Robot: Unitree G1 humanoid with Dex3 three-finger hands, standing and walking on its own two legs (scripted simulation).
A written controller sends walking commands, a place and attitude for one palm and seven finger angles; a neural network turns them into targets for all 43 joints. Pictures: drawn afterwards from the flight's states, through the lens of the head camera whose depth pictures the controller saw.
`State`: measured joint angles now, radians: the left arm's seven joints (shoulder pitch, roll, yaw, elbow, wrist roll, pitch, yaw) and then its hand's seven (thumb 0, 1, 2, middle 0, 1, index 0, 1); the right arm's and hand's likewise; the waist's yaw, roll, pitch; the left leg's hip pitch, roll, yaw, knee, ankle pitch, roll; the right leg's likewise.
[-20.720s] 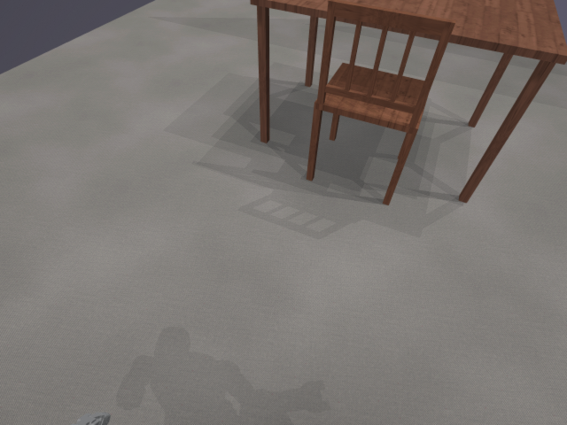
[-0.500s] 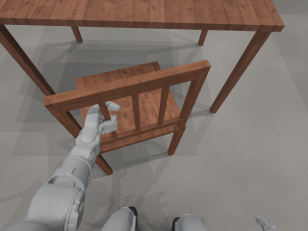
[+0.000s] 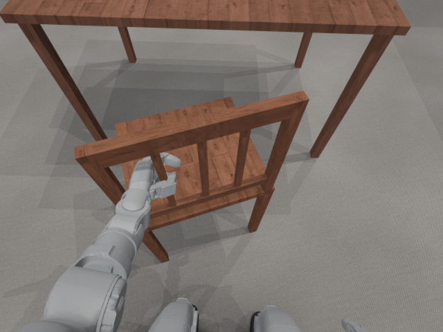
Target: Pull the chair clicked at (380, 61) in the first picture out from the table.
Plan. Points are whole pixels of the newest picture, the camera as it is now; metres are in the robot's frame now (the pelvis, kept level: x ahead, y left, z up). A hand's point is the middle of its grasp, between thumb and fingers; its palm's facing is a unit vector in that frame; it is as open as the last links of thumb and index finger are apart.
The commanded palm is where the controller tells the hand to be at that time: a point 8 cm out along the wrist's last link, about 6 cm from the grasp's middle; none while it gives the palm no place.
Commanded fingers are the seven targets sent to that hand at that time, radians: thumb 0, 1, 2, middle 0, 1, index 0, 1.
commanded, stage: step backward, pulling the chair out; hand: left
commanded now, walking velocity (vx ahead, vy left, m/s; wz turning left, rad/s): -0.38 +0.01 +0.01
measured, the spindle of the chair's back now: (204, 170) +0.44 +0.06 -0.08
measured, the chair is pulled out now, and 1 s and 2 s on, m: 0.31 0.45 0.46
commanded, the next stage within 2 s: none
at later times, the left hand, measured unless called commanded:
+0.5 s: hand (155, 230) +0.29 +0.14 -0.05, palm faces +0.02 -0.98 -0.17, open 5.0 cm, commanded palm +0.30 +0.19 -0.04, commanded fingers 0.00 0.90 0.90 -0.50 -1.45 -0.50 -1.45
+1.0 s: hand (148, 251) +0.25 +0.15 -0.05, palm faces +0.07 -0.99 -0.16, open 5.0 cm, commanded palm +0.26 +0.20 -0.04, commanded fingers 0.00 0.90 0.90 -0.50 -1.45 -0.50 -1.45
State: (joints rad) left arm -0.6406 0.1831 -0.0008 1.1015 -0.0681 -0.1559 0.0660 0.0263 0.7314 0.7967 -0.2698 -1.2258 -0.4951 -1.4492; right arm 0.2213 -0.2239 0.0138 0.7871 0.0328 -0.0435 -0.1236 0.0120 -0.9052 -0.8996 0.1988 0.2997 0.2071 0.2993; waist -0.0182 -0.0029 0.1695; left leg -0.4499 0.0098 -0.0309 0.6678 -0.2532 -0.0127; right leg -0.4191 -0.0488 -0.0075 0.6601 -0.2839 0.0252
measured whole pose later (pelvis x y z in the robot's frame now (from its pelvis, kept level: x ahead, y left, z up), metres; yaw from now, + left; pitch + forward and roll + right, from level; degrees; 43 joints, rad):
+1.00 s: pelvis -0.12 +0.00 +0.00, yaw +2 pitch +0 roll -1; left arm -0.59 0.20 0.05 1.14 -0.08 -0.17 0.08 0.04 0.74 0.81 -0.29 -1.22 -0.49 -1.45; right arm 0.24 -0.27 0.02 0.78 0.05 -0.05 -0.13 0.01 -0.90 -0.90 0.20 0.30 0.21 0.30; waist -0.05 0.02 0.15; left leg -0.45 0.03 -0.04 0.67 -0.21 -0.02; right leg -0.40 -0.04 -0.03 0.66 -0.25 0.03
